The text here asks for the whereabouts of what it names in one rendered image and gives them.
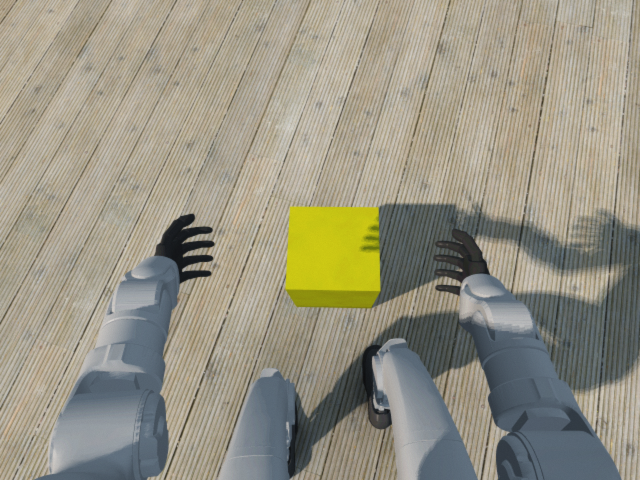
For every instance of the robot right upper arm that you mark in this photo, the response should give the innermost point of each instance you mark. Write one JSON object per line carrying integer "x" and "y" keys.
{"x": 552, "y": 455}

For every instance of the right robot thigh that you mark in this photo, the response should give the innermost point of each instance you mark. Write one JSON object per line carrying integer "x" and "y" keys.
{"x": 427, "y": 443}

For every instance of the robot right forearm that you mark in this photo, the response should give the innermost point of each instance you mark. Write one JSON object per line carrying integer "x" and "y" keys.
{"x": 526, "y": 393}

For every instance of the robot left forearm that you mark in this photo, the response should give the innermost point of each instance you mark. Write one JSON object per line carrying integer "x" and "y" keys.
{"x": 129, "y": 349}

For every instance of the robot left upper arm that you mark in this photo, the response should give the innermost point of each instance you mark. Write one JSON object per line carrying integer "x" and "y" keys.
{"x": 117, "y": 435}

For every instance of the left robot foot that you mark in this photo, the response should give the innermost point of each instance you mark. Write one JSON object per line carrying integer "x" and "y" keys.
{"x": 291, "y": 461}

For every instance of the right robot hand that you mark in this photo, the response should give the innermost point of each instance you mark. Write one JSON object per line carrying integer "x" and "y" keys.
{"x": 471, "y": 263}

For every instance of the left robot hand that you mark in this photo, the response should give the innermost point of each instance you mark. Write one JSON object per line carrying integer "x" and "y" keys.
{"x": 171, "y": 246}

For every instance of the carton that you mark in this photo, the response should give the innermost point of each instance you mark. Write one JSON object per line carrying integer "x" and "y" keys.
{"x": 333, "y": 257}

